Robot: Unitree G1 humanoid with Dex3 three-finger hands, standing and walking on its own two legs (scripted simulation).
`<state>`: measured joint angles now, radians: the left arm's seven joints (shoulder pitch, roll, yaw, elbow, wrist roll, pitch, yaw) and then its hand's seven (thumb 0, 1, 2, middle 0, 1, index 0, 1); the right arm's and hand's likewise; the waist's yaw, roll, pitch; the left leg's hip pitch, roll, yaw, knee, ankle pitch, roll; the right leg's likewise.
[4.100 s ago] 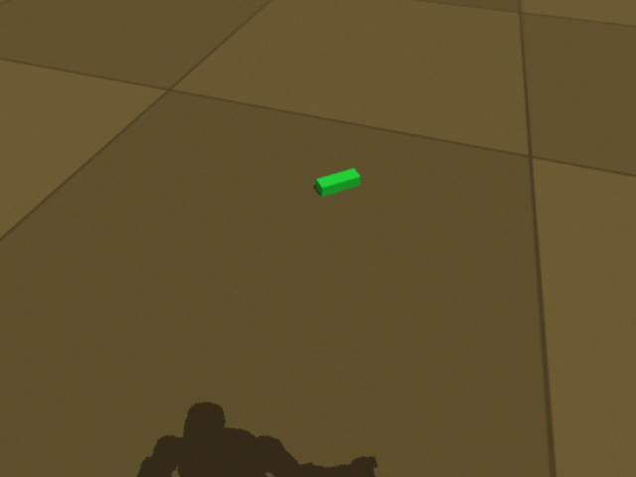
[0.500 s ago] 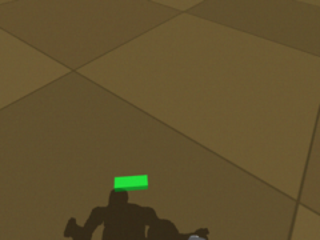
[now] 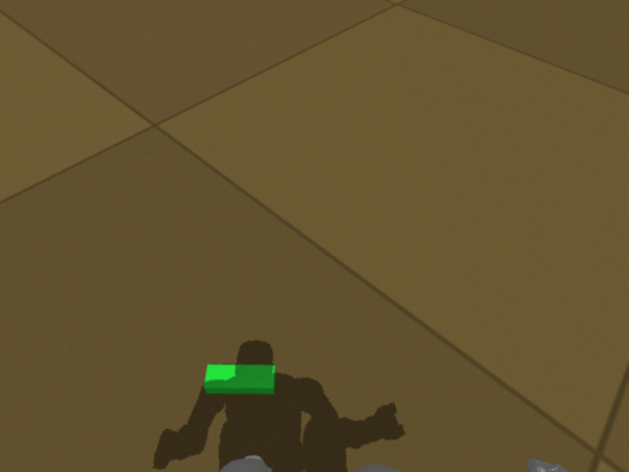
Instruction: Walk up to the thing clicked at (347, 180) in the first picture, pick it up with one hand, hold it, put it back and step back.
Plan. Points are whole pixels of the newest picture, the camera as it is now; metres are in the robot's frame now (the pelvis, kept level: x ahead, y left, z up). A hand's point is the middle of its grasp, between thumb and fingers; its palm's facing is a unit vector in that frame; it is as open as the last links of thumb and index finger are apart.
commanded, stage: walk up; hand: left
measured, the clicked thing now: (241, 379) +0.46 +0.21 -0.72
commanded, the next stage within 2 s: stand in 1.76 s
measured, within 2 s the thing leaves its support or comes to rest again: neither
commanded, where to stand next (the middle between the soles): +0.07 +0.01 m, yaw +1 degrees
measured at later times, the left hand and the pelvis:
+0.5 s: hand out of the picture +0.08 +0.28 -0.13, palm faces +0.04 -0.87 -0.50, open 7.3 cm; pelvis +0.03 -0.03 -0.01, yaw +4 degrees
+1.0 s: hand out of the picture +0.12 +0.26 -0.14, palm faces +0.04 -0.93 -0.35, open 7.3 cm; pelvis +0.05 +0.00 +0.02, yaw +3 degrees
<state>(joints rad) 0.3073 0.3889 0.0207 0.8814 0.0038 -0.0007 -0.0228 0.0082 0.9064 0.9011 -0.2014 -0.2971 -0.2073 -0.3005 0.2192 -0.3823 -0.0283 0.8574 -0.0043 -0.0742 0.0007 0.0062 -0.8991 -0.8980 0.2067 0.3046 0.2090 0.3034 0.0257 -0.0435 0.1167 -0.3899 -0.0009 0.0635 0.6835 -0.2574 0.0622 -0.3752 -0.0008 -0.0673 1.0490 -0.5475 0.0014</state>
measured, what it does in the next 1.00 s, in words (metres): steps on the spot: right foot, then left foot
